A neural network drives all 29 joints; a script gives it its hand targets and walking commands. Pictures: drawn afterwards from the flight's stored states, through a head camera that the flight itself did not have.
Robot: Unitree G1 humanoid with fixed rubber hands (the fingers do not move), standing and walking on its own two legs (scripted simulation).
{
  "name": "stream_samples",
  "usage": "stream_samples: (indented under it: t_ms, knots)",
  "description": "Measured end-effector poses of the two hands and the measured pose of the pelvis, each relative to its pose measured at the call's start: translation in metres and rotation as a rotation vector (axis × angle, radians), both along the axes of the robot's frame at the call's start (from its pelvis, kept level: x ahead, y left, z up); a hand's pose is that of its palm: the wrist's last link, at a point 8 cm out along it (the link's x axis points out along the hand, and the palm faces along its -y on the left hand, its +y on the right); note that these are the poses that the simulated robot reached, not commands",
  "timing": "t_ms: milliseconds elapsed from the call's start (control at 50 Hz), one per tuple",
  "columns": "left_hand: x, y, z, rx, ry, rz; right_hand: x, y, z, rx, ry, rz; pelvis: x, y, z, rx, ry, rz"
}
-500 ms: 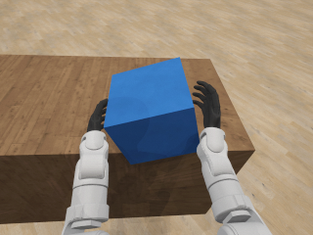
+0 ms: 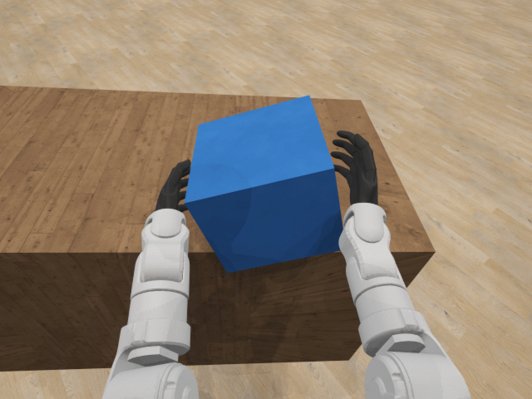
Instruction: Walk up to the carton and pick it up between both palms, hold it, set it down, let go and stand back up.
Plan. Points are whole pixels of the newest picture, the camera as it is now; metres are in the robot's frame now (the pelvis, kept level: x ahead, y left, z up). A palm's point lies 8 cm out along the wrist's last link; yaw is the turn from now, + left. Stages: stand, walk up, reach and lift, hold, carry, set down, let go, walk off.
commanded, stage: set down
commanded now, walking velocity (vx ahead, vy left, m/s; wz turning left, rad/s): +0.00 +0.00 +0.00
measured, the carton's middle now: (268, 183) +0.45 -0.01 +0.09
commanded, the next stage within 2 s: none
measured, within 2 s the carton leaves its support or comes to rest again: neither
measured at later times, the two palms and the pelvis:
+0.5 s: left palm (180, 201) +0.41 +0.13 +0.09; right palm (361, 188) +0.40 -0.15 +0.13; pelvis +0.02 +0.00 +0.00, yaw -1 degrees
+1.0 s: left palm (186, 197) +0.43 +0.13 +0.08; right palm (362, 190) +0.41 -0.16 +0.11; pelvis +0.02 +0.00 +0.00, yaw -2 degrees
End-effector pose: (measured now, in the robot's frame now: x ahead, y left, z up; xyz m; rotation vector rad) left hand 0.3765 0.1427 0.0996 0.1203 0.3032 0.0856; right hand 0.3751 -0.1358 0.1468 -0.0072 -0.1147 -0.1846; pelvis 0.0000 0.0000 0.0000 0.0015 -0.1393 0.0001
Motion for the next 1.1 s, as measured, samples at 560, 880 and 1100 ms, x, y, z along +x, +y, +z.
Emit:
stream_samples:
  t_ms: [560, 880, 1100]
  knots:
    - [0.032, -0.011, -0.014, -0.02, -0.004, 0.011, 0.028, -0.016, -0.024, 0.056, 0.105, -0.023, 0.022, -0.002, 0.0, 0.0, 0.074, -0.014]
    - [0.046, -0.02, -0.018, -0.05, 0.011, -0.018, 0.033, -0.026, -0.029, 0.03, 0.132, -0.038, 0.024, -0.004, 0.001, 0.007, 0.106, -0.026]
    - [0.054, -0.013, -0.023, -0.057, 0.02, 0.004, 0.038, -0.02, -0.036, 0.048, 0.16, -0.03, 0.025, 0.0, 0.0, 0.006, 0.152, -0.033]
